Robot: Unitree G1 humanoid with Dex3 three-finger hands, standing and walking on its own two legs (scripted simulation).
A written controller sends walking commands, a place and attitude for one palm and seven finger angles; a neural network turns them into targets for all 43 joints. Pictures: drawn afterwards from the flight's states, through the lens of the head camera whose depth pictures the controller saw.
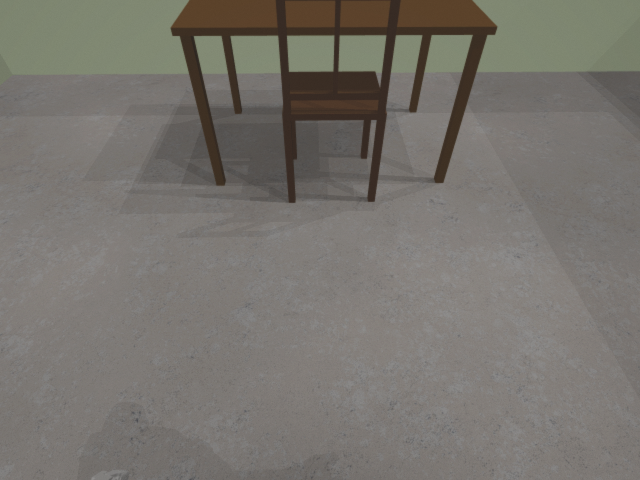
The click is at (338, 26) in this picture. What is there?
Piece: chair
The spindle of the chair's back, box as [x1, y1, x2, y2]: [333, 1, 340, 92]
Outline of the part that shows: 340,1 335,1 333,92 337,92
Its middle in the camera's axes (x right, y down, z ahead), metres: +0.05 -0.67 +1.37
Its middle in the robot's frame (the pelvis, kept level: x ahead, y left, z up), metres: +1.47 +0.03 -0.06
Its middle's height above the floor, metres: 0.71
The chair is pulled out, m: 0.00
